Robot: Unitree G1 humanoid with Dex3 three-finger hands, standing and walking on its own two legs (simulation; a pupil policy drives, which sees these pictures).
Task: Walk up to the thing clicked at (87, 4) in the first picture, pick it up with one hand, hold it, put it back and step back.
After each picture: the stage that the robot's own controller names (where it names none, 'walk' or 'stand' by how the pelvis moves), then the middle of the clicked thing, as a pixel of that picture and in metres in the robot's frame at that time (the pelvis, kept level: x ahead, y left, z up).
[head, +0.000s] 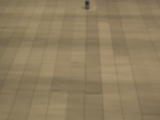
stand; (87, 5) +2.13 -0.04 -0.72
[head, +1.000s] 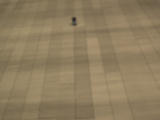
walk; (74, 21) +1.96 +0.24 -0.70
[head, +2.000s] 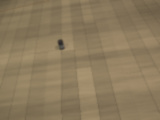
walk; (61, 44) +1.32 +0.42 -0.72
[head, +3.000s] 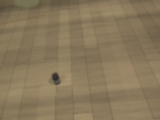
walk; (56, 78) +0.84 +0.36 -0.72
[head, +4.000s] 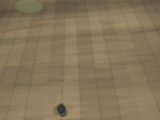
walk; (62, 110) +0.51 +0.25 -0.71
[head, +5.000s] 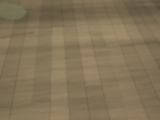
stand; out of the picture +0.31 +0.23 -0.70
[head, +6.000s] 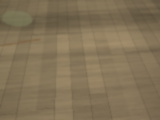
stand; out of the picture +0.28 +0.21 -0.72
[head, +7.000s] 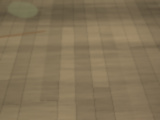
stand; out of the picture +0.30 +0.20 -0.72
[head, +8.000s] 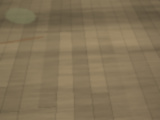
stand; out of the picture +0.27 +0.22 -0.72
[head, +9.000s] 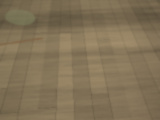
stand; out of the picture +0.28 +0.22 -0.73
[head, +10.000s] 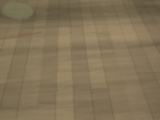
go down; out of the picture +0.27 +0.22 -0.72
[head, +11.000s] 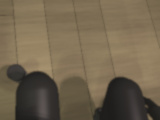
go down; (18, 74) +0.34 +0.28 -0.30
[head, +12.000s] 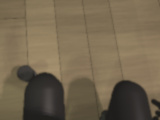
approach; (28, 74) +0.33 +0.28 -0.31
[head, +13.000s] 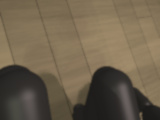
close in; out of the picture +0.29 +0.31 -0.21
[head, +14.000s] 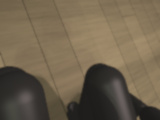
close; out of the picture +0.31 +0.31 -0.21
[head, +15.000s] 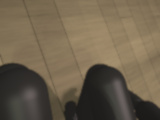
lift; out of the picture +0.30 +0.31 -0.21
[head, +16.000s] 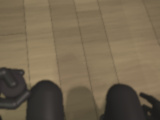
lift; (16, 89) +0.28 +0.24 -0.06
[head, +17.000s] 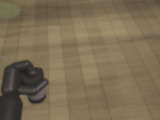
hold; (35, 86) +0.33 +0.18 +0.02
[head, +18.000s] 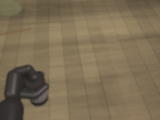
hold; (36, 89) +0.32 +0.18 -0.01
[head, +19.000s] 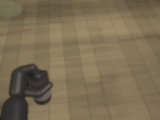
crouch; (40, 88) +0.33 +0.17 -0.01
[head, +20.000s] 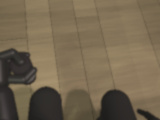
crouch; (24, 70) +0.36 +0.22 -0.11
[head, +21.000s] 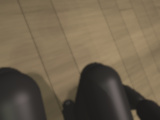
lower; out of the picture +0.34 +0.33 -0.21
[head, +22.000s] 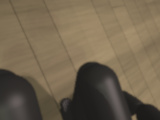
lower; out of the picture +0.35 +0.31 -0.21
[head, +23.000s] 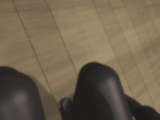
lower; out of the picture +0.34 +0.31 -0.21
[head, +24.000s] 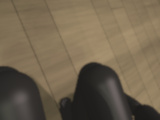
lower; out of the picture +0.33 +0.31 -0.21
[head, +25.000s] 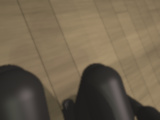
loosen; out of the picture +0.31 +0.29 -0.22
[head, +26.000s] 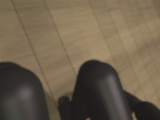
withdraw; out of the picture +0.31 +0.27 -0.22
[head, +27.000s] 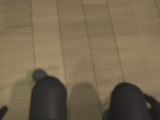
walk; (41, 77) +0.35 +0.24 -0.34
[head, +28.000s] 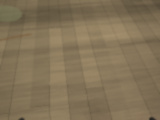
stand; out of the picture +0.27 +0.18 -0.66
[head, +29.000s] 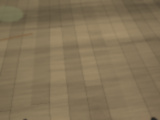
stand; out of the picture +0.29 +0.20 -0.67
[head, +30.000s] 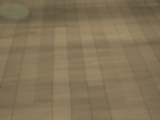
stand; out of the picture +0.30 +0.19 -0.69
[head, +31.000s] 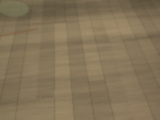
walk; out of the picture +0.32 +0.19 -0.72
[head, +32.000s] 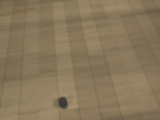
walk; (63, 103) +0.46 +0.18 -0.70
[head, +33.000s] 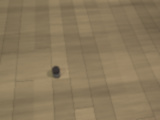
walk; (56, 72) +0.75 +0.21 -0.71
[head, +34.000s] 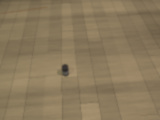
stand; (65, 70) +0.90 +0.22 -0.71
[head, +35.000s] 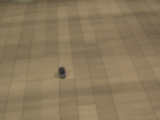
stand; (62, 73) +0.90 +0.24 -0.73
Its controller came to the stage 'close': yes
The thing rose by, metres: 0.69
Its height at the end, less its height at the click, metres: +0.00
